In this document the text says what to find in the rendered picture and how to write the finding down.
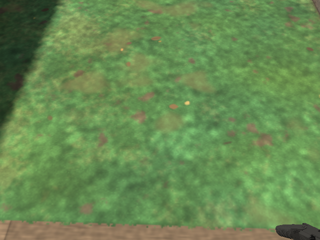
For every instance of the right robot hand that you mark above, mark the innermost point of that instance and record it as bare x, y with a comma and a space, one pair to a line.
302, 231

